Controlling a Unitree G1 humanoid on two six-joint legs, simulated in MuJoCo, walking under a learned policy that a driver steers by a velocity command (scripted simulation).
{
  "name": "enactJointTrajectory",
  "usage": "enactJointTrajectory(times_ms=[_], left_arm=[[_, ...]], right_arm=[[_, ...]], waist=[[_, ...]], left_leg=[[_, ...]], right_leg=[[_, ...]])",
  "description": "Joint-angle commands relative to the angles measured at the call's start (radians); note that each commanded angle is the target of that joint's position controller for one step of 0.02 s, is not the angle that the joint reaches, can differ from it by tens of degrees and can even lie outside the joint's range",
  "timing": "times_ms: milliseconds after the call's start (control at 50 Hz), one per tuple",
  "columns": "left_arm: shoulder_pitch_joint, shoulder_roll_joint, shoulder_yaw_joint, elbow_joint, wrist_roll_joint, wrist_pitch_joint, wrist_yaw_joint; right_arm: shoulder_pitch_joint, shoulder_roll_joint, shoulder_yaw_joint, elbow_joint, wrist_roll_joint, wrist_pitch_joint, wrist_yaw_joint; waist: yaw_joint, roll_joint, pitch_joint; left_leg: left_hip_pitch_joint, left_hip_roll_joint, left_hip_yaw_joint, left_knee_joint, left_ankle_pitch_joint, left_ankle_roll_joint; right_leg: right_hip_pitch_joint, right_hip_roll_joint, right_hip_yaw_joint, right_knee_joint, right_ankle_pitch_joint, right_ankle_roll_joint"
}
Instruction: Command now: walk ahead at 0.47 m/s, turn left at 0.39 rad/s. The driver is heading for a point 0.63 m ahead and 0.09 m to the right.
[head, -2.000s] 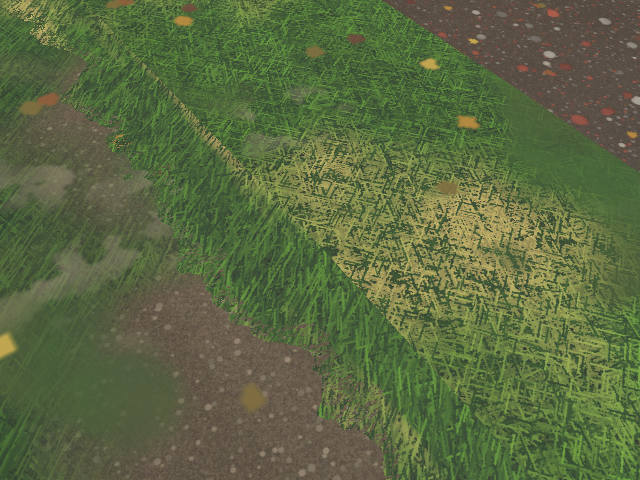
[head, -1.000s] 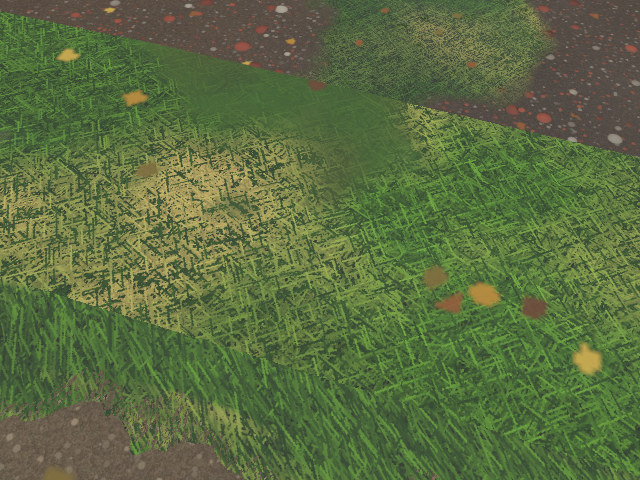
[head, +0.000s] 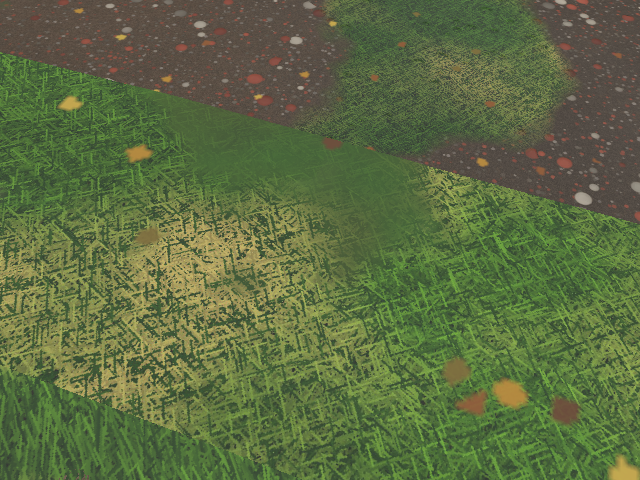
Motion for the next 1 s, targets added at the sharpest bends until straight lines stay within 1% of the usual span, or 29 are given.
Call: enactJointTrajectory(times_ms=[20, 60, 100, 180, 220, 240, 260, 280, 300, 320, 340, 360, 380, 400, 420, 480, 520, 580, 660, 720, 740, 760, 780, 800, 820, 840, 880, 940, 1000], left_arm=[[-0.057, 0.06, 0.012, -0.068, 0.003, -0.002, 0.004], [-0.134, 0.03, -0.001, -0.081, -0.002, -0.006, -0.001], [-0.21, 0.017, -0.009, -0.096, -0.01, -0.012, -0.011], [-0.292, 0.038, -0.003, -0.124, -0.019, -0.024, -0.026], [-0.272, 0.051, 0.001, -0.118, -0.022, -0.025, -0.034], [-0.243, 0.064, 0.008, -0.11, -0.022, -0.024, -0.034], [-0.187, 0.085, 0.02, -0.097, -0.022, -0.021, -0.032], [-0.064, 0.114, 0.037, -0.066, -0.022, -0.018, -0.026], [0.104, 0.146, 0.047, -0.036, -0.016, -0.013, -0.019], [0.225, 0.241, 0.074, -0.018, -0.008, -0.006, -0.017], [0.244, 0.163, 0.058, 0.002, -0.042, -0.004, -0.024], [0.169, 0.121, 0.045, -0.011, -0.051, 0.002, -0.017], [0.11, 0.106, 0.039, -0.028, -0.036, 0.01, -0.01], [0.07, 0.093, 0.033, -0.033, -0.026, 0.016, -0.008], [0.052, 0.08, 0.028, -0.041, -0.014, 0.015, -0.004], [0.034, 0.086, 0.03, -0.043, -0.023, 0.019, 0.008], [0.047, 0.12, 0.042, -0.035, -0.029, 0.019, 0.018], [0.1, 0.142, 0.052, -0.016, -0.039, 0.029, 0.028], [0.167, 0.139, 0.054, 0.006, -0.052, 0.046, 0.035], [0.16, 0.108, 0.048, 0.009, -0.038, 0.066, 0.042], [0.166, 0.067, 0.034, 0.002, -0.03, 0.066, 0.041], [0.211, 0.008, 0.012, -0.02, -0.005, 0.062, 0.042], [0.384, -0.01, 0.0, -0.003, -0.028, 0.056, 0.038], [0.375, 0.084, 0.02, 0.025, -0.039, 0.065, 0.042], [0.259, 0.118, 0.031, 0.011, -0.043, 0.077, 0.046], [0.184, 0.108, 0.03, -0.003, -0.033, 0.092, 0.053], [0.152, 0.063, 0.024, -0.022, -0.02, 0.113, 0.056], [0.159, 0.003, 0.003, -0.012, -0.011, 0.117, 0.056], [0.127, 0.013, 0.003, -0.011, -0.012, 0.121, 0.051]], right_arm=[[-0.02, -0.175, -0.05, -0.057, 0.005, -0.018, -0.022], [0.008, -0.176, -0.05, -0.032, 0.007, -0.016, -0.03], [0.049, -0.183, -0.052, -0.006, 0.01, -0.016, -0.034], [0.096, -0.182, -0.055, 0.04, 0.016, -0.009, -0.035], [0.091, -0.187, -0.058, 0.052, 0.01, 0.001, -0.038], [0.084, -0.194, -0.06, 0.054, 0.009, 0.005, -0.04], [0.079, -0.202, -0.062, 0.055, 0.005, 0.011, -0.042], [0.061, -0.198, -0.057, 0.052, 0.001, 0.019, -0.043], [0.046, -0.179, -0.045, 0.036, -0.011, 0.022, -0.046], [0.168, -0.085, -0.016, 0.017, -0.017, 0.007, -0.035], [0.154, -0.105, -0.011, 0.018, -0.017, -0.013, -0.029], [0.032, -0.17, -0.027, -0.015, 0.014, -0.033, -0.019], [-0.059, -0.172, -0.023, -0.039, 0.022, -0.052, -0.013], [-0.106, -0.161, -0.023, -0.051, 0.005, -0.063, -0.011], [-0.099, -0.158, -0.028, -0.052, -0.012, -0.065, -0.011], [-0.061, -0.116, -0.017, -0.051, -0.026, -0.052, -0.011], [-0.126, -0.089, -0.003, -0.076, -0.031, -0.048, -0.016], [-0.261, -0.068, 0.006, -0.105, -0.024, -0.056, -0.012], [-0.318, -0.107, -0.012, -0.124, -0.001, -0.065, -0.006], [-0.23, -0.134, -0.035, -0.1, -0.021, -0.075, -0.005], [-0.166, -0.155, -0.044, -0.094, -0.039, -0.082, -0.009], [-0.055, -0.217, -0.055, -0.094, -0.058, -0.08, -0.013], [-0.015, -0.251, -0.071, -0.061, -0.043, -0.055, -0.004], [-0.019, -0.183, -0.059, -0.066, -0.015, -0.041, 0.003], [-0.065, -0.131, -0.043, -0.073, -0.013, -0.035, 0.004], [-0.128, -0.096, -0.026, -0.072, -0.021, -0.032, 0.007], [-0.206, -0.07, -0.014, -0.052, -0.034, -0.032, 0.012], [-0.242, -0.091, -0.022, -0.022, -0.035, -0.029, 0.007], [-0.218, -0.118, -0.028, 0.009, -0.018, -0.014, -0.001]], waist=[[0.008, 0.093, -0.014], [-0.02, 0.104, -0.001], [-0.053, 0.112, 0.017], [-0.069, 0.112, 0.051], [-0.051, 0.129, 0.044], [-0.034, 0.138, 0.021], [-0.005, 0.154, -0.031], [0.064, 0.146, -0.119], [0.142, 0.119, -0.246], [0.104, -0.134, -0.412], [0.115, -0.197, -0.445], [0.124, -0.125, -0.264], [0.113, -0.032, -0.155], [0.081, 0.031, -0.06], [0.046, 0.024, -0.038], [-0.001, -0.033, -0.031], [0.013, -0.035, -0.009], [0.069, -0.03, -0.002], [0.082, -0.049, -0.024], [0.028, -0.071, -0.057], [-0.004, -0.052, -0.122], [-0.024, 0.11, -0.276], [0.026, 0.394, -0.396], [0.005, 0.252, -0.352], [-0.019, 0.15, -0.239], [-0.006, 0.082, -0.169], [0.046, 0.124, -0.1], [0.064, 0.171, -0.129], [0.046, 0.163, -0.176]], left_leg=[[0.072, 0.221, -0.191, -0.169, 0.344, 0.158], [0.034, 0.183, -0.133, -0.167, 0.349, 0.12], [0.024, 0.191, -0.134, -0.18, 0.298, 0.104], [0.15, 0.253, -0.18, -0.147, 0.305, 0.1], [0.235, 0.284, -0.167, -0.108, 0.407, 0.088], [0.267, 0.283, -0.15, -0.061, 0.557, 0.079], [0.294, 0.274, -0.131, 0.021, 0.762, 0.069], [0.283, 0.239, -0.087, 0.182, 0.922, 0.048], [0.128, 0.214, -0.071, 0.412, 0.818, 0.021], [-0.281, 0.051, -0.018, 0.84, 0.272, -0.068], [-0.46, -0.016, -0.074, 0.968, -0.317, -0.082], [-0.562, 0.053, -0.103, 1.004, -0.267, -0.071], [-0.563, 0.096, -0.082, 0.956, -0.195, -0.061], [-0.546, 0.122, -0.063, 0.873, -0.154, -0.065], [-0.492, 0.15, -0.061, 0.806, -0.117, -0.072], [-0.416, 0.164, -0.025, 0.665, -0.106, -0.12], [-0.387, 0.154, 0.0, 0.526, -0.021, -0.147], [-0.285, 0.105, 0.01, 0.292, 0.228, -0.162], [-0.223, 0.083, -0.04, 0.162, 0.268, -0.151], [-0.118, 0.077, -0.009, 0.079, 0.249, -0.092], [0.015, 0.128, -0.025, 0.064, 0.347, -0.054], [0.285, 0.327, -0.205, 0.139, 0.625, 0.028], [0.484, 0.524, -0.561, 0.098, 0.638, 0.211], [0.418, 0.5, -0.608, 0.048, 0.429, 0.2], [0.314, 0.449, -0.468, 0.034, 0.389, 0.162], [0.199, 0.397, -0.357, 0.019, 0.447, 0.139], [0.012, 0.324, -0.214, -0.02, 0.554, 0.118], [-0.056, 0.272, -0.094, -0.029, 0.717, 0.129], [-0.033, 0.287, -0.089, -0.028, 0.634, 0.139]], right_leg=[[-0.106, -0.003, -0.011, -0.153, 0.146, 0.035], [-0.04, 0.02, -0.025, -0.312, 0.28, 0.037], [0.008, 0.037, -0.036, -0.415, 0.375, 0.027], [-0.02, 0.046, -0.016, -0.524, 0.368, -0.022], [-0.022, 0.048, -0.028, -0.542, 0.298, -0.057], [0.018, 0.066, -0.048, -0.54, 0.243, -0.078], [0.099, 0.098, -0.079, -0.528, 0.188, -0.103], [0.265, 0.124, -0.108, -0.548, 0.204, -0.14], [0.555, 0.027, 0.0, -0.505, 0.248, -0.204], [0.97, -0.236, 0.475, -0.502, 0.126, -0.397], [1.043, -0.285, 0.758, -0.666, -0.028, -0.426], [0.917, -0.255, 0.648, -0.703, -0.135, -0.371], [0.76, -0.215, 0.538, -0.731, -0.1, -0.337], [0.613, -0.175, 0.46, -0.761, 0.002, -0.323], [0.527, -0.141, 0.408, -0.783, 0.095, -0.313], [0.39, -0.096, 0.318, -0.822, 0.231, -0.33], [0.31, -0.066, 0.253, -0.834, 0.262, -0.32], [0.246, -0.014, 0.205, -0.814, 0.201, -0.265], [0.336, -0.05, 0.301, -0.727, 0.083, -0.222], [0.418, -0.032, 0.307, -0.545, 0.259, -0.161], [0.395, 0.023, 0.267, -0.41, 0.293, -0.12], [0.246, 0.1, 0.196, -0.131, -0.005, -0.068], [0.01, 0.19, 0.121, 0.153, -0.468, -0.01], [-0.058, 0.131, 0.16, 0.262, -0.425, 0.007], [-0.083, 0.106, 0.139, 0.293, -0.357, 0.018], [-0.062, 0.076, 0.112, 0.253, -0.31, 0.028], [0.065, 0.018, 0.092, 0.089, -0.249, 0.035], [0.233, 0.03, 0.025, -0.167, -0.169, 0.052], [0.339, 0.037, 0.009, -0.332, -0.023, 0.045]])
